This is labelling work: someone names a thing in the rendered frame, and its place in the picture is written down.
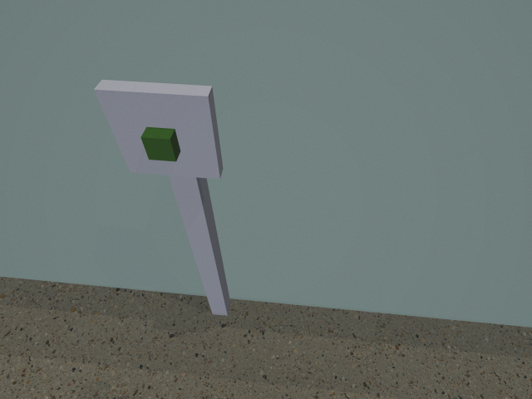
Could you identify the panel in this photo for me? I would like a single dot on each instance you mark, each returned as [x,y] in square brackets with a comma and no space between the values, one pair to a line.
[130,107]

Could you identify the button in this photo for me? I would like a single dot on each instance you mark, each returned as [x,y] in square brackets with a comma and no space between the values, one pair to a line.
[161,144]

